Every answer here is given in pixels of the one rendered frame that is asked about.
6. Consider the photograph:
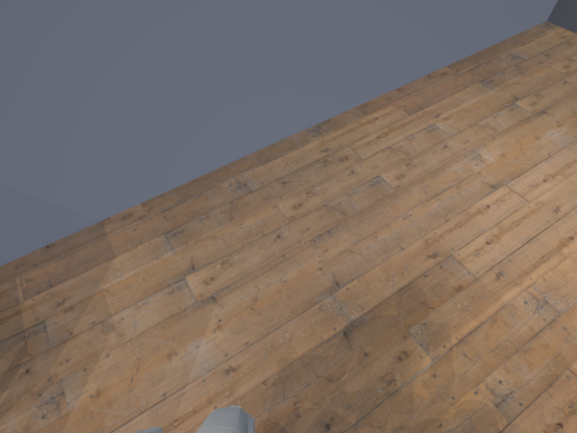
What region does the left robot thigh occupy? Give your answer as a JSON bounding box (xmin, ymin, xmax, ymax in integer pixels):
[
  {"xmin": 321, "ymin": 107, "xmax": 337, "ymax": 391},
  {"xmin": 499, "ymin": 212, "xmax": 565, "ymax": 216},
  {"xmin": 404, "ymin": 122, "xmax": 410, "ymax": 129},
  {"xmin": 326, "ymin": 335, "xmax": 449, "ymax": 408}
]
[{"xmin": 196, "ymin": 407, "xmax": 255, "ymax": 433}]

